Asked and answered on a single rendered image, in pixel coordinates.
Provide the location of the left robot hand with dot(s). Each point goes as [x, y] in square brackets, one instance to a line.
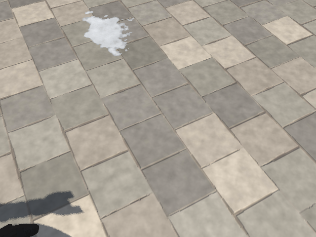
[20, 230]

